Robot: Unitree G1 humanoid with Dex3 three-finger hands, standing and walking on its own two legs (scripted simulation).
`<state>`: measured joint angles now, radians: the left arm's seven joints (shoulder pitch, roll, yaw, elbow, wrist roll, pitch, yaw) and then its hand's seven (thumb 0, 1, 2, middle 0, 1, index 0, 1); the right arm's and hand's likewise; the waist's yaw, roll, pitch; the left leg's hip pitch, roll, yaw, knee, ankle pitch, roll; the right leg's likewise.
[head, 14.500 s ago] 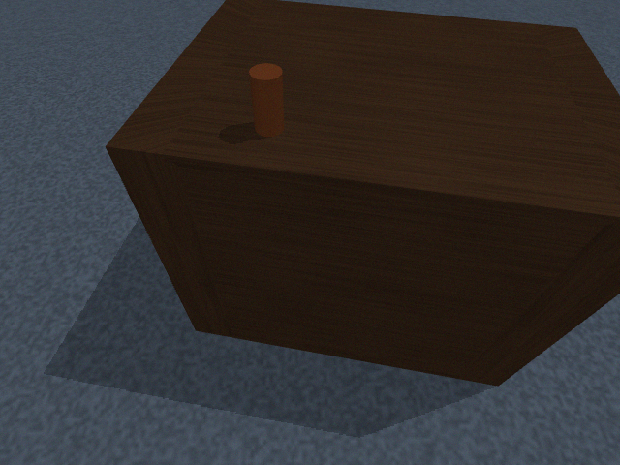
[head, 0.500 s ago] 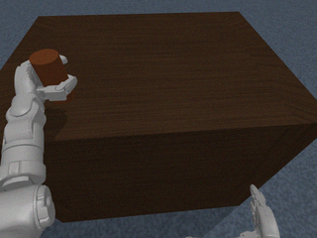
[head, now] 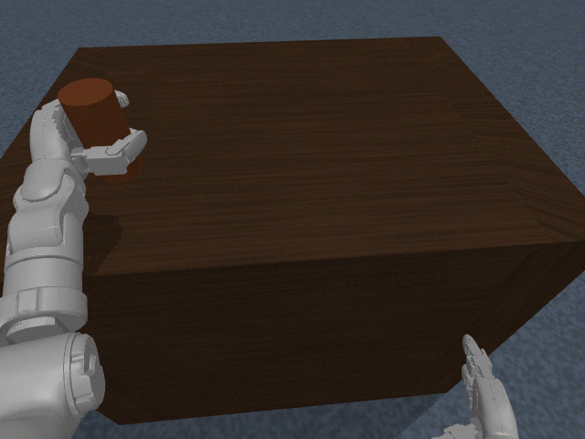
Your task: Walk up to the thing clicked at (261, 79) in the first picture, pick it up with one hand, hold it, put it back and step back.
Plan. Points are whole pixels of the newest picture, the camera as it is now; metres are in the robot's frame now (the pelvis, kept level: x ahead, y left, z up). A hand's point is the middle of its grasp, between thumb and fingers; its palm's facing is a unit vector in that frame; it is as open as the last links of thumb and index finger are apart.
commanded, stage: lift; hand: left
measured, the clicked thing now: (105, 134) +0.44 +0.22 +0.21
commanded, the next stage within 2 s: hold in 1.06 s
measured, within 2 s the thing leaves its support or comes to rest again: neither
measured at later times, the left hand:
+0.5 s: hand (98, 109) +0.38 +0.18 +0.28, palm faces +0.15 -0.99 +0.01, open 8.0 cm
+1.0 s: hand (77, 94) +0.34 +0.17 +0.32, palm faces +0.13 -0.99 +0.01, open 8.0 cm
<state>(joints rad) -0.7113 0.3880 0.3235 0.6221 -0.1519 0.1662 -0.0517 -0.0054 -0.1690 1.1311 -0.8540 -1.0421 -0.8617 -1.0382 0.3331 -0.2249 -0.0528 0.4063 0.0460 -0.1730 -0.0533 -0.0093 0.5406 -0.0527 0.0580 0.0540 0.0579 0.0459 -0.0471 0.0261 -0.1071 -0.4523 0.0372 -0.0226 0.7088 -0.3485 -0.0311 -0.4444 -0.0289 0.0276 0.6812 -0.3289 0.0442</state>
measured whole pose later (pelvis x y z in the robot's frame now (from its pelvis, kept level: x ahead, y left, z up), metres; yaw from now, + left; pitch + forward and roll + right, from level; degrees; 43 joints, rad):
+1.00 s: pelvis -0.02 +0.00 +0.01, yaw +1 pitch -2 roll +0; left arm -0.69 0.33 0.31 0.07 -0.24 0.75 -0.03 -0.01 -0.17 1.13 -0.84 -1.07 -0.84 -1.07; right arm 0.28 -0.22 -0.09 0.58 0.07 -0.21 -0.01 -0.01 0.55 -0.05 0.06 0.05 0.06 0.05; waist 0.02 0.08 -0.10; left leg -0.30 0.02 -0.04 0.59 -0.27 -0.03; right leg -0.29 -0.05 0.01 0.60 -0.28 0.04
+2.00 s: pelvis -0.02 +0.00 +0.01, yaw +1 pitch -2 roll +0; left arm -0.76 0.36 0.32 -0.02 -0.27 0.94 -0.02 -0.01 -0.17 1.13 -0.84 -1.07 -0.84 -1.07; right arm 0.29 -0.22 -0.09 0.59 0.10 -0.26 0.02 -0.01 0.55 -0.05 0.05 0.05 0.05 0.05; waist 0.04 0.09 -0.13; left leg -0.31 0.01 -0.03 0.62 -0.28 -0.03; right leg -0.31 -0.06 0.02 0.62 -0.29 0.05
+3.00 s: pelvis -0.03 +0.00 +0.01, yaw +1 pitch -2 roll +0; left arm -0.75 0.36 0.32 -0.01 -0.27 0.94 -0.02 -0.01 -0.17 1.14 -0.83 -1.07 -0.84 -1.08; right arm 0.30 -0.22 -0.09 0.59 0.10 -0.27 0.01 -0.01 0.54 -0.06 0.05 0.05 0.05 0.05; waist 0.04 0.09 -0.13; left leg -0.32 0.01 -0.03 0.62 -0.28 -0.03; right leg -0.32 -0.05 0.02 0.63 -0.29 0.05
